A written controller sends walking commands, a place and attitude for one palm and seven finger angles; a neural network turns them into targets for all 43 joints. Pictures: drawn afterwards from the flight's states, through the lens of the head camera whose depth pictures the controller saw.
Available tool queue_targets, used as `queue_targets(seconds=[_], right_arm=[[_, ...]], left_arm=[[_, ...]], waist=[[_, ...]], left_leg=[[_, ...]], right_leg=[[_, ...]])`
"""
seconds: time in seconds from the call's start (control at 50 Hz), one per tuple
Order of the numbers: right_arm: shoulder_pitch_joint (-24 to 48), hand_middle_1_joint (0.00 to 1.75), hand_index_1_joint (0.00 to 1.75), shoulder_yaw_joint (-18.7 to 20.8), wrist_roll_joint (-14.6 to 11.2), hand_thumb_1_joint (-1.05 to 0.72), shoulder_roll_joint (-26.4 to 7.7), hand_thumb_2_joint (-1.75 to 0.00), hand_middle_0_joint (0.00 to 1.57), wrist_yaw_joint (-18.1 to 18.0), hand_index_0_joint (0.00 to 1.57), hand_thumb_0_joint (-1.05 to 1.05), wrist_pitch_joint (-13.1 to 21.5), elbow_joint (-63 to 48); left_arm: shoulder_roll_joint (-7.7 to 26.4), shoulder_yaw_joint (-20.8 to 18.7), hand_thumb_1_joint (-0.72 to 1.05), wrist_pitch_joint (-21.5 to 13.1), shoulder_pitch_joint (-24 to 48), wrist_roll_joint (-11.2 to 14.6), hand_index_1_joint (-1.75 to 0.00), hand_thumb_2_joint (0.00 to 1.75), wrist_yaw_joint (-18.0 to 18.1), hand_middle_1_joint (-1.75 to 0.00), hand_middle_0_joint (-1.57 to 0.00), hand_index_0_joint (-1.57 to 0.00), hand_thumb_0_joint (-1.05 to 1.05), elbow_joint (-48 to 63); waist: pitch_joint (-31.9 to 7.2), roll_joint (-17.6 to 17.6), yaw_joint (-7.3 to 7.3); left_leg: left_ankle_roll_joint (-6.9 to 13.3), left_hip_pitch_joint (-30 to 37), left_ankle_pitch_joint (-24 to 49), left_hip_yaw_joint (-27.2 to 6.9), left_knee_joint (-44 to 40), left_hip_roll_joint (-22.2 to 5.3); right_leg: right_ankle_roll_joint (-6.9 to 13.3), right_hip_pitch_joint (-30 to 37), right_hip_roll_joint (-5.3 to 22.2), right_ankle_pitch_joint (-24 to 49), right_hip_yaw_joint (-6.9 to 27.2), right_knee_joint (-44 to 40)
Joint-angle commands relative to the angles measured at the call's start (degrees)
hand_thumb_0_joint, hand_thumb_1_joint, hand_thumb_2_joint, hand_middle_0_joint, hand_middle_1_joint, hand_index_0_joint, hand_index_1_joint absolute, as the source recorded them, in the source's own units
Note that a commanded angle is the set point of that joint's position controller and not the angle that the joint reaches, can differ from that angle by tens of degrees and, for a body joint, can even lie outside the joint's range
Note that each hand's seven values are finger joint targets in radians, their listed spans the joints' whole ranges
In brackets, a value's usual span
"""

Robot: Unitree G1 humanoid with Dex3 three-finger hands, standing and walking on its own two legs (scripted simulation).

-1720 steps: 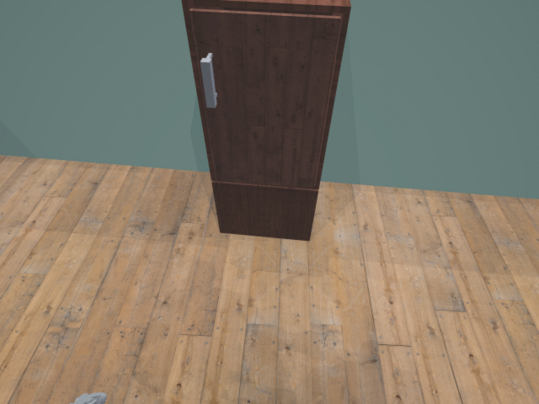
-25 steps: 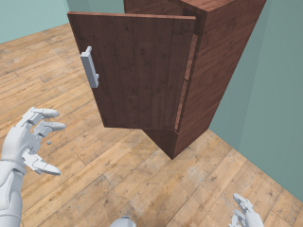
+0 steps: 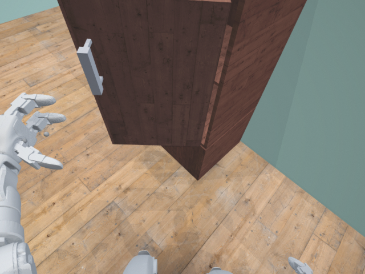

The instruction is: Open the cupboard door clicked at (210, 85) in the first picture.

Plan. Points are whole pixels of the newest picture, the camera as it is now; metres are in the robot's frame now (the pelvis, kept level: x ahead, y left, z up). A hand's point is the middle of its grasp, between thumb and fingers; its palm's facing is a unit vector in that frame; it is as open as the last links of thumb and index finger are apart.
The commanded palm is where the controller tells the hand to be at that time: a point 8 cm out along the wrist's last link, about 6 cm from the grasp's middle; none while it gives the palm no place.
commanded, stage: move the hooked fingers beside the handle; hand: left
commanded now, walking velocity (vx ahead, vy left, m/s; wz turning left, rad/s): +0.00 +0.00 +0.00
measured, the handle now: (93, 67) +0.60 +0.26 +0.07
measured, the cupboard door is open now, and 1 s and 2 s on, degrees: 46 46 46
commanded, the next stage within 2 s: slide the fingers in behind the handle in 1.84 s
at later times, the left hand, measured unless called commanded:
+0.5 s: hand (58, 103) +0.46 +0.30 +0.09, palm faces +0.00 -1.00 +0.01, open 14.0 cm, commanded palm +0.44 +0.35 +0.08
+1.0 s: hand (59, 83) +0.52 +0.32 +0.09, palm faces +0.03 -1.00 +0.01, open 14.0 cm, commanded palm +0.53 +0.36 +0.08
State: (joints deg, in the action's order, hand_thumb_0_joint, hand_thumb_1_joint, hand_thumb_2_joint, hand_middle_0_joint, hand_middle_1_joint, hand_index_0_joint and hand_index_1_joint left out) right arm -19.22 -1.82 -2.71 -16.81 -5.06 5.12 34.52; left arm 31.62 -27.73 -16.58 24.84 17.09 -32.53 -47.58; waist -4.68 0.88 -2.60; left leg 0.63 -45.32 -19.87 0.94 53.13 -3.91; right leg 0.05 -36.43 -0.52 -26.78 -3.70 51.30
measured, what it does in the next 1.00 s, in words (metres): stands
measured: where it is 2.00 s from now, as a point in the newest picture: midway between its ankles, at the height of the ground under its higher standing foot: outside the picture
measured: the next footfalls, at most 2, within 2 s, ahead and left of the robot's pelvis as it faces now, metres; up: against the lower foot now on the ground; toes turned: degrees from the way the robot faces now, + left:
none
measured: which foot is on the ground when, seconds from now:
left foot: down 0.00-1.00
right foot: down 0.00-1.00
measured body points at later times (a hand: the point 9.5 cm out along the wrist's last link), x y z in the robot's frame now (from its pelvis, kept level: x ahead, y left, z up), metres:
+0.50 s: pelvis +0.00 +0.01 -0.01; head +0.11 +0.04 +0.42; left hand +0.45 +0.35 +0.09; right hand +0.04 -0.27 -0.11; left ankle +0.06 +0.11 -0.69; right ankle -0.02 -0.12 -0.69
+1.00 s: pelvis +0.00 +0.01 -0.03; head +0.15 +0.05 +0.39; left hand +0.51 +0.37 +0.09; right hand -0.01 -0.27 -0.12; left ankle +0.06 +0.11 -0.69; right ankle -0.02 -0.12 -0.69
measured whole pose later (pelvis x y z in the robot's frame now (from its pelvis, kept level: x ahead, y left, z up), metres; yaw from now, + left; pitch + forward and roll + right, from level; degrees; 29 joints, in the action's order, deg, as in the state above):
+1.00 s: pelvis +0.00 +0.01 -0.03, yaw -3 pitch +23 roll -6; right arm -22.1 -4.7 -1.4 -17.5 -4.9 -3.9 34.3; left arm 53.9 -32.1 -15.9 60.0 4.9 -32.1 -77.2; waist -4.4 0.9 -11.2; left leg 1.4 -63.2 -23.0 -0.5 62.7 -6.3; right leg -0.7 -52.7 -2.8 -27.9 -4.2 57.5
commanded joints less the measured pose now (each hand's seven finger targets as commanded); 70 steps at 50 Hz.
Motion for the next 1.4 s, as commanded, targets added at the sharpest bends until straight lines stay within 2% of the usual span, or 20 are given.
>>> queue_targets(seconds=[0.0,0.04,0.08,0.22,0.3,0.42,0.58,0.66,0.72,0.74,0.88,0.92,0.96,1.0,1.02,1.14,1.2,1.28,1.32,1.38], right_arm=[[-2.3,0.3,0.3,4.09,0.05,-0.9,-9.62,-0.9,0.2,-0.61,0.2,0.0,1.65,-5.84],[-3.03,0.3,0.3,4.21,0.15,-0.9,-9.74,-0.9,0.2,-0.61,0.2,0.0,1.21,-5.18],[-3.71,0.3,0.3,4.26,0.31,-0.9,-10.09,-0.9,0.2,-0.62,0.2,0.0,0.83,-5.2],[-5.31,0.3,0.3,3.91,0.61,-0.9,-10.5,-0.9,0.2,-0.37,0.2,0.0,-1.09,-4.17],[-6.85,0.3,0.3,4.06,0.97,-0.9,-10.99,-0.9,0.2,-0.2,0.2,0.0,-2.09,-3.65],[-8.37,0.3,0.3,4.08,1.19,-0.9,-11.1,-0.9,0.2,0.21,0.2,0.0,-3.91,-3.4],[-10.36,0.3,0.3,4.03,1.52,-0.9,-11.82,-0.9,0.2,0.21,0.2,0.0,-5.95,-2.99],[-10.76,0.3,0.3,3.38,1.19,-0.9,-11.91,-0.9,0.2,0.05,0.2,0.0,-6.84,-2.6],[-11.44,0.3,0.3,3.12,1.28,-0.9,-12.23,-0.9,0.2,-0.29,0.2,0.0,-7.26,-2.35],[-11.7,0.3,0.3,2.99,1.23,-0.9,-12.03,-0.9,0.2,-0.26,0.2,0.0,-7.39,-2.22],[-12.82,0.3,0.3,2.0,1.32,-0.9,-12.4,-0.9,0.2,-0.61,0.2,0.0,-7.87,-2.53],[-12.91,0.3,0.3,1.48,1.31,-0.9,-12.3,-0.9,0.2,-0.7,0.2,0.0,-8.27,-2.53],[-13.36,0.3,0.3,1.09,1.38,-0.9,-12.6,-0.9,0.2,-0.88,0.2,0.0,-8.39,-2.48],[-13.5,0.3,0.3,0.79,1.56,-0.9,-12.8,-0.9,0.2,-1.07,0.2,0.0,-8.27,-2.53],[-13.83,0.3,0.3,0.62,1.59,-0.9,-12.82,-0.9,0.2,-1.18,0.2,0.0,-8.38,-2.29],[-15.5,0.3,0.3,1.09,2.1,-0.9,-12.61,-0.9,0.2,-0.29,0.2,0.0,-9.37,-2.85],[-15.99,0.3,0.3,1.42,2.25,-0.9,-12.74,-0.9,0.2,0.3,0.2,0.0,-9.74,-2.88],[-16.27,0.3,0.3,1.54,2.48,-0.9,-12.68,-0.9,0.2,0.74,0.2,0.0,-9.85,-2.38],[-16.3,0.3,0.3,1.8,2.6,-0.9,-12.7,-0.9,0.2,1.01,0.2,0.0,-10.02,-2.37],[-16.18,0.3,0.3,1.84,2.7,-0.9,-12.29,-0.9,0.2,1.31,0.2,0.0,-10.21,-2.14]], left_arm=[[19.11,-4.06,-0.5,-5.05,22.75,0.59,-1.2,0.3,-0.05,-1.2,-0.3,-0.3,0.0,9.03],[18.74,-3.42,-0.5,-5.16,24.95,0.1,-1.2,0.3,-0.05,-1.2,-0.3,-0.3,0.0,6.84],[20.91,-4.81,-0.5,-5.61,25.91,-0.2,-1.2,0.3,0.08,-1.2,-0.3,-0.3,0.0,6.77],[22.47,-3.67,-0.5,-5.31,33.34,-2.74,-1.2,0.3,1.07,-1.2,-0.3,-0.3,0.0,-2.26],[25.32,-4.78,-0.5,-6.36,37.61,-3.98,-1.2,0.3,1.47,-1.2,-0.3,-0.3,0.0,-3.57],[25.56,-4.06,-0.5,-6.29,40.32,-4.87,-1.2,0.3,1.4,-1.2,-0.3,-0.3,0.0,-6.06],[32.46,-8.06,-0.5,-6.54,43.86,-6.14,-1.2,0.3,2.01,-1.2,-0.3,-0.3,0.0,-9.0],[32.98,-5.84,-0.5,-5.52,47.96,-7.66,-1.2,0.3,1.39,-1.2,-0.3,-0.3,0.0,-12.55],[36.23,-6.85,-0.5,-5.19,50.37,-8.45,-1.2,0.3,1.21,-1.2,-0.3,-0.3,0.0,-13.74],[34.71,-5.34,-0.5,-5.02,51.62,-8.51,-1.2,0.3,1.0,-1.2,-0.3,-0.3,0.0,-13.63],[40.22,-7.35,-0.5,-3.36,54.09,-9.51,-1.2,0.3,0.22,-1.2,-0.3,-0.3,0.0,-17.59],[40.57,-5.77,-0.5,-2.89,57.04,-11.01,-1.2,0.3,0.56,-1.2,-0.3,-0.3,0.0,-17.81],[42.21,-6.17,-0.5,-2.42,58.47,-11.69,-1.2,0.3,0.86,-1.2,-0.3,-0.3,0.0,-19.37],[44.04,-6.75,-0.5,-2.74,60.68,-11.81,-1.2,0.3,0.7,-1.2,-0.3,-0.3,0.0,-18.41],[43.81,-5.97,-0.5,-2.39,61.28,-12.24,-1.2,0.3,0.74,-1.2,-0.3,-0.3,0.0,-19.12],[44.04,-7.41,-0.5,-1.17,58.35,-12.49,-1.2,0.3,0.05,-1.2,-0.3,-0.3,0.0,-16.13],[44.41,-8.85,-0.5,-0.71,57.61,-11.9,-1.2,0.3,0.06,-1.2,-0.3,-0.3,0.0,-14.22],[43.64,-9.09,-0.5,-0.93,58.23,-11.8,-1.2,0.3,0.94,-1.2,-0.3,-0.3,0.0,-14.17],[43.35,-8.83,-0.5,-1.57,58.39,-12.14,-1.2,0.3,1.45,-1.2,-0.3,-0.3,0.0,-11.67],[38.89,-6.15,-0.5,-1.83,58.34,-11.66,-1.2,0.3,1.77,-1.2,-0.3,-0.3,0.0,-11.72]], waist=[[-19.62,6.39,-0.32],[-19.38,5.94,-0.95],[-21.82,6.88,-0.26],[-19.28,6.69,-2.17],[-22.38,7.82,-2.74],[-24.55,9.7,-3.48],[-25.85,7.81,-4.17],[-23.39,9.87,-5.86],[-24.76,11.64,-6.13],[-25.07,12.16,-6.87],[-26.67,11.56,-7.26],[-26.19,14.45,-8.2],[-25.05,12.12,-9.02],[-28.02,14.78,-9.07],[-27.85,14.58,-9.78],[-33.02,18.69,-7.97],[-33.85,17.48,-7.86],[-30.7,16.23,-8.36],[-32.35,19.18,-7.85],[-29.98,19.7,-8.55]], left_leg=[[1.41,20.05,9.85,-2.64,-5.55,2.72],[1.37,20.54,9.42,-3.09,-5.53,2.45],[1.3,21.41,11.68,-3.43,-5.11,2.46],[1.26,19.36,8.57,-4.06,-4.82,1.87],[1.06,21.47,11.21,-4.78,-3.56,1.35],[1.0,22.46,13.78,-4.81,-2.28,1.16],[1.43,19.41,15.64,-4.45,-0.26,1.02],[1.54,17.18,13.0,-4.27,0.3,0.95],[1.47,17.27,13.91,-4.63,1.27,0.71],[1.52,18.18,14.52,-4.62,1.62,0.6],[1.91,14.55,15.83,-4.36,4.14,0.41],[1.76,14.64,15.48,-4.55,4.7,0.04],[1.96,12.97,13.95,-4.96,5.2,-0.29],[1.9,13.87,15.3,-5.17,6.2,-0.39],[1.96,14.05,15.66,-5.39,6.52,-0.59],[1.03,20.61,22.94,-6.65,6.51,-0.89],[0.92,22.17,25.29,-7.2,6.16,-1.03],[0.93,21.15,22.33,-7.6,5.3,-0.87],[0.38,23.98,22.99,-7.94,4.66,-0.98],[-0.05,26.03,23.29,-8.72,3.76,-1.1]], right_leg=[[1.27,-2.69,-2.51,13.27,2.03,-7.19],[1.24,-4.36,-2.54,12.25,1.55,-7.14],[1.67,-3.82,-2.7,13.53,1.4,-6.17],[1.32,-8.44,-2.75,9.95,1.06,-6.05],[1.41,-10.34,-2.97,10.93,0.95,-4.91],[1.22,-12.02,-3.16,12.3,0.82,-4.16],[1.18,-10.62,-3.88,14.66,1.27,-3.37],[0.77,-13.07,-3.79,12.75,1.56,-3.72],[0.92,-14.22,-3.88,12.76,1.66,-3.12],[0.81,-15.22,-3.91,12.99,1.57,-3.09],[0.72,-14.68,-4.33,14.4,1.68,-1.89],[0.52,-17.28,-4.13,13.32,1.57,-1.68],[0.35,-17.98,-4.26,11.86,1.28,-1.6],[0.44,-18.63,-4.28,12.45,1.27,-0.62],[0.39,-19.67,-4.27,12.44,1.04,-0.47],[0.78,-21.02,-4.62,15.31,-0.3,0.6],[0.74,-20.97,-4.91,16.44,-0.73,0.47],[1.01,-21.65,-5.19,14.33,-1.0,-0.29],[1.07,-22.17,-5.07,13.88,-1.08,-0.52],[1.36,-24.4,-5.19,12.97,-1.63,-0.85]])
